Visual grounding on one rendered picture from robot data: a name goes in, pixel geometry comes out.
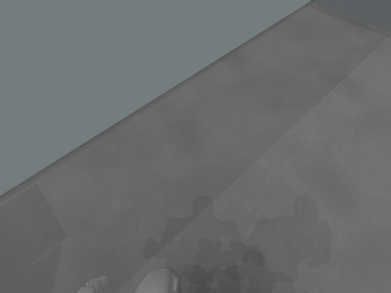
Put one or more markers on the left robot hand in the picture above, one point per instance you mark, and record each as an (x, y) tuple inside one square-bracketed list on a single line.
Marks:
[(94, 285)]

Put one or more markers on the robot left thigh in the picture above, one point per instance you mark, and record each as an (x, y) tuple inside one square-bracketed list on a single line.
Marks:
[(159, 281)]

